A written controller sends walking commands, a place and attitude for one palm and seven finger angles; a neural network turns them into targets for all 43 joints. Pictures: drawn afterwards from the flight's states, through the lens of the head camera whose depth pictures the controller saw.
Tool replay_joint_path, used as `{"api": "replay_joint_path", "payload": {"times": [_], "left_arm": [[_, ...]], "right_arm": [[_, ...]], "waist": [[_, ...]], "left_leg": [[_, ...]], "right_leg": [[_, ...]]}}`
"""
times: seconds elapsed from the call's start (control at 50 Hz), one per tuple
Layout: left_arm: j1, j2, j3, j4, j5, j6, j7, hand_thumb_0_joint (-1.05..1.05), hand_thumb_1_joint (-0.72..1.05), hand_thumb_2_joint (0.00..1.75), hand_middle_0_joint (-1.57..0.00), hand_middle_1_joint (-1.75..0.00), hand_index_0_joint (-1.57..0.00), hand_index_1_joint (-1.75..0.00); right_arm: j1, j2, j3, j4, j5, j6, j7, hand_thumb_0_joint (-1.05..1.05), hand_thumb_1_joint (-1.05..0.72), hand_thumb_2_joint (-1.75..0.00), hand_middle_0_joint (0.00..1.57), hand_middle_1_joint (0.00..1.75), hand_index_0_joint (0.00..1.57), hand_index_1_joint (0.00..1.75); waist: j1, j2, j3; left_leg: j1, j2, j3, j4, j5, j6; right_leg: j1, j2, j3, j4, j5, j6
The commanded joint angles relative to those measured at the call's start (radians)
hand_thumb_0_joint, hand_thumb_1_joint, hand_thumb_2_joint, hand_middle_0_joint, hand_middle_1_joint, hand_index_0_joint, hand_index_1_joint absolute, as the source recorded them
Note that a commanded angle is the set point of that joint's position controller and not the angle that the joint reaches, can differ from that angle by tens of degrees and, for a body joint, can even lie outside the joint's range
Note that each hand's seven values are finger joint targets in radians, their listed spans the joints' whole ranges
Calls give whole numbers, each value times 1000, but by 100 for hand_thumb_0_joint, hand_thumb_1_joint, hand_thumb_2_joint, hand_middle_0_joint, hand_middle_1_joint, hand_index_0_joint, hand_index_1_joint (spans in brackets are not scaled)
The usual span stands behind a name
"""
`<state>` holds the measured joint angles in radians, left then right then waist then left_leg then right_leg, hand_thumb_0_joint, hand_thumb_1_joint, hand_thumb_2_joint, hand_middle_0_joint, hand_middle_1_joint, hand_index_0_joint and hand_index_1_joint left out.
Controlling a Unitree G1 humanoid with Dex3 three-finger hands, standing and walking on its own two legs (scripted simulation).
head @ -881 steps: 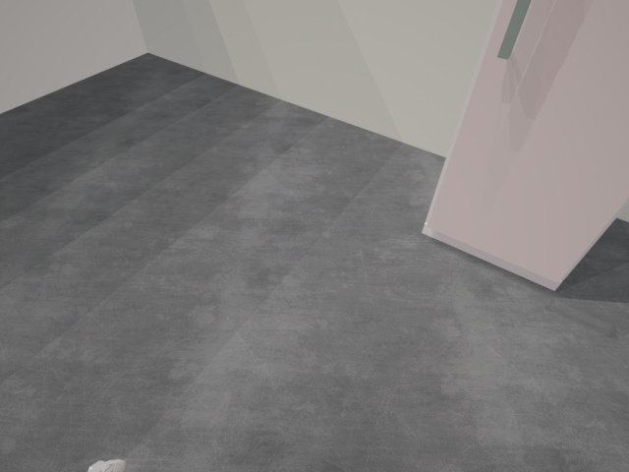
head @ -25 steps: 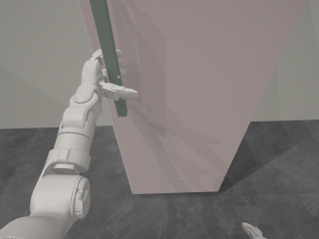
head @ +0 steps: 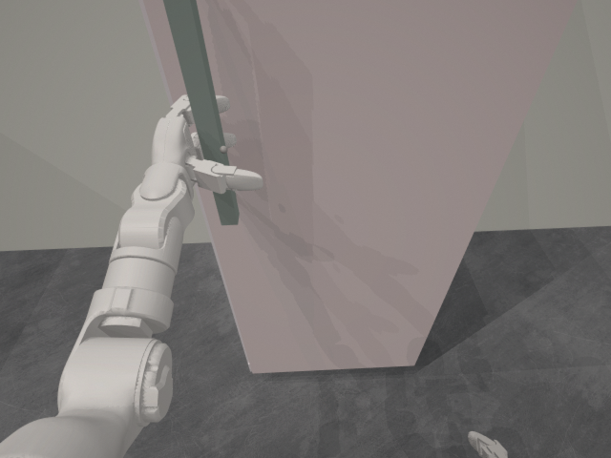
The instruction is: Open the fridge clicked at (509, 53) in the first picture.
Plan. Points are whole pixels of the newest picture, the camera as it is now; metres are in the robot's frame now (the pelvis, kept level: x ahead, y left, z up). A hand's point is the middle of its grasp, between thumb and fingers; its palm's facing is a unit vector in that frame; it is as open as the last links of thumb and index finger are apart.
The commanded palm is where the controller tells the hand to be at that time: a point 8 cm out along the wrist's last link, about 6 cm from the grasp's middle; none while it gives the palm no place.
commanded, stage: slide the fingers in behind the handle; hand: left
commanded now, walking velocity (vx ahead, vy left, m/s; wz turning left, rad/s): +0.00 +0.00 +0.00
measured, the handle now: (208, 105) +0.49 +0.15 +0.24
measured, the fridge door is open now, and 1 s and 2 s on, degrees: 0 0 1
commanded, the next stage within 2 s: grip the handle and tug to test in 0.06 s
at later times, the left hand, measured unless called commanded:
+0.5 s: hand (222, 149) +0.44 +0.13 +0.21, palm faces +0.09 -1.00 +0.01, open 11.2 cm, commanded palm +0.40 +0.18 +0.21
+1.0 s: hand (222, 149) +0.44 +0.13 +0.21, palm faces +0.09 -1.00 +0.01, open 6.3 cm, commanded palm +0.41 +0.18 +0.21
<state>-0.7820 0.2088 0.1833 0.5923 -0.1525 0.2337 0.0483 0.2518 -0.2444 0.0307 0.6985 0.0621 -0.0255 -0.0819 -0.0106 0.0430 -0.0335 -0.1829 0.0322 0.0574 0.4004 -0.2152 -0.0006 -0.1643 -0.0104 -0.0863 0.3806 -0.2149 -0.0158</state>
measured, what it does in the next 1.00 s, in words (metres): stands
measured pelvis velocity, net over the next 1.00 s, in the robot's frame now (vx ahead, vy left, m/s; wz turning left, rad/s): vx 0.01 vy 0.00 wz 0.01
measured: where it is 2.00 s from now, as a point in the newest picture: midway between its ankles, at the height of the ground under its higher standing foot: outside the picture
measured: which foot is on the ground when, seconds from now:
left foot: down 0.00-1.00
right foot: down 0.00-1.00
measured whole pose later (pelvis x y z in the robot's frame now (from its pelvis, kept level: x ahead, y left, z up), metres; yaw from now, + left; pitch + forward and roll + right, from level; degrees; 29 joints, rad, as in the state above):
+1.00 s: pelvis +0.01 +0.00 +0.00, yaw +0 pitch +0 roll +0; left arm -0.77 0.20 0.17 0.55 -0.15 0.26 0.05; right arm 0.23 -0.24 0.04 0.69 0.06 0.00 -0.09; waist 0.00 0.04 -0.04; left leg -0.18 0.03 0.05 0.40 -0.22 0.00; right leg -0.15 -0.01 -0.09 0.38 -0.22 -0.01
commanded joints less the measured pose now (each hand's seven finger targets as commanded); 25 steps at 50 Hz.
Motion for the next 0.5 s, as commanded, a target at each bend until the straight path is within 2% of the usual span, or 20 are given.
{"api": "replay_joint_path", "payload": {"times": [0.0, 0.04, 0.06, 0.08, 0.1, 0.12, 0.14, 0.16, 0.2, 0.26, 0.28, 0.3, 0.34, 0.36, 0.38, 0.4, 0.44, 0.46, 0.48], "left_arm": [[-529, 151, 18, -243, -6, -75, -8, 0, -50, 30, -30, -120, -30, -120], [-515, 163, 32, -233, -5, -72, -8, 0, -50, 30, -30, -120, -30, -120], [-517, 154, 15, -238, -2, -75, -9, 0, -50, 30, -30, -120, -30, -120], [-544, 133, -5, -246, -3, -77, -10, 0, -50, 30, -30, -120, -30, -120], [-538, 150, 12, -211, -2, -71, -8, 0, -50, 30, -30, -120, -30, -120], [-558, 149, 7, -218, -2, -70, -8, 0, -50, 30, -30, -120, -30, -120], [-551, 164, 25, -213, -3, -70, -7, 0, -50, 30, -30, -120, -30, -120], [-517, 183, 44, -204, -3, -74, -6, 0, -45, 32, -30, -121, -30, -121], [-562, 139, 0, -229, -3, -80, -10, 0, -36, 36, -32, -122, -32, -122], [-503, 203, 64, -208, -4, -83, -10, 0, -22, 42, -33, -124, -33, -124], [-524, 182, 40, -244, -4, -88, -12, 0, -17, 44, -33, -125, -33, -125], [-514, 152, 19, -236, -1, -85, -14, 0, -13, 46, -34, -125, -34, -125], [-516, 139, 7, -237, -4, -79, -17, 0, -3, 50, -35, -127, -35, -127], [-500, 172, 36, -220, -4, -78, -13, 0, 1, 52, -35, -127, -35, -127], [-540, 155, 12, -265, -3, -80, -13, 0, 6, 54, -36, -128, -36, -128], [-552, 143, 6, -267, -2, -81, -9, 0, 11, 56, -36, -129, -36, -129], [-525, 139, 10, -291, -4, -78, -7, 0, 20, 60, -38, -130, -38, -130], [-484, 135, 14, -265, -8, -74, -6, 0, 25, 62, -38, -131, -38, -131], [-509, 144, 16, -288, -11, -76, -7, 0, 29, 64, -38, -131, -38, -131]], "right_arm": [[-77, -109, -38, -141, -4, -45, -10, 0, -90, -90, 20, 30, 20, 30], [-76, -110, -38, -140, -5, -41, -11, 0, -90, -90, 20, 30, 20, 30], [-81, -113, -38, -144, -4, -38, -10, 0, -90, -90, 20, 30, 20, 30], [-80, -108, -36, -143, -4, -39, -11, 0, -90, -90, 20, 30, 20, 30], [-78, -109, -36, -137, -3, -38, -12, 0, -90, -90, 20, 30, 20, 30], [-75, -110, -36, -135, -5, -38, -13, 0, -90, -90, 20, 30, 20, 30], [-74, -109, -37, -135, -5, -37, -13, 0, -90, -90, 20, 30, 20, 30], [-77, -115, -38, -140, -6, -35, -14, 0, -90, -90, 20, 30, 20, 30], [-80, -106, -35, -141, -5, -38, -13, 0, -90, -90, 20, 30, 20, 30], [-74, -116, -39, -142, -8, -32, -13, 0, -90, -90, 20, 30, 20, 30], [-80, -111, -36, -149, -7, -32, -12, 0, -90, -90, 20, 30, 20, 30], [-83, -105, -37, -149, -5, -34, -11, 0, -90, -90, 20, 30, 20, 30], [-81, -106, -37, -148, -3, -35, -10, 0, -90, -90, 20, 30, 20, 30], [-77, -113, -40, -146, -3, -32, -12, 0, -90, -90, 20, 30, 20, 30], [-83, -110, -37, -149, -4, -34, -11, 0, -90, -90, 20, 30, 20, 30], [-81, -106, -38, -145, -4, -36, -10, 0, -90, -90, 20, 30, 20, 30], [-82, -106, -40, -149, -6, -37, -7, 0, -90, -90, 20, 30, 20, 30], [-85, -110, -40, -153, -5, -37, -7, 0, -90, -90, 20, 30, 20, 30], [-85, -110, -40, -149, -6, -36, -8, 0, -90, -90, 20, 30, 20, 30]], "waist": [[-5, -77, -285], [-1, -84, -292], [-4, -56, -287], [-13, -61, -282], [-13, -81, -263], [-17, -69, -272], [-11, -72, -275], [1, -79, -287], [-16, -63, -278], [5, -87, -300], [1, -65, -305], [-3, -66, -293], [-8, -79, -288], [-1, -82, -284], [-7, -44, -294], [-10, -59, -292], [-1, -46, -325], [6, -68, -311], [-2, -62, -311]], "left_leg": [[128, -27, -43, -16, 251, 40], [127, -27, -41, -16, 254, 38], [131, -26, -38, -18, 255, 38], [133, -27, -42, -16, 251, 39], [122, -26, -43, -16, 234, 39], [125, -28, -42, -17, 225, 40], [119, -28, -43, -18, 226, 39], [122, -26, -44, -21, 238, 38], [129, -26, -41, -16, 244, 40], [119, -27, -41, -18, 259, 39], [121, -28, -39, -18, 268, 39], [127, -26, -36, -13, 271, 40], [129, -27, -38, -11, 264, 40], [126, -24, -41, -16, 259, 39], [132, -26, -41, -16, 262, 38], [138, -24, -45, -14, 269, 37], [151, -25, -43, -10, 293, 34], [143, -25, -47, -14, 290, 36], [143, -24, -43, -15, 283, 36]], "right_leg": [[64, 19, 42, -30, 291, -7], [69, 18, 43, -29, 296, -7], [68, 17, 43, -31, 290, -7], [58, 17, 42, -33, 287, -6], [47, 18, 43, -36, 273, -5], [45, 17, 46, -38, 270, -4], [52, 17, 45, -37, 270, -5], [68, 18, 42, -35, 268, -7], [54, 15, 46, -35, 286, -5], [86, 17, 43, -31, 299, -6], [92, 14, 46, -28, 314, -7], [76, 16, 43, -26, 317, -7], [65, 18, 43, -28, 313, -5], [70, 18, 40, -32, 295, -6], [69, 16, 44, -30, 298, -8], [64, 19, 39, -27, 300, -9], [77, 20, 39, -20, 320, -11], [80, 23, 35, -23, 311, -10], [80, 20, 38, -26, 313, -9]]}}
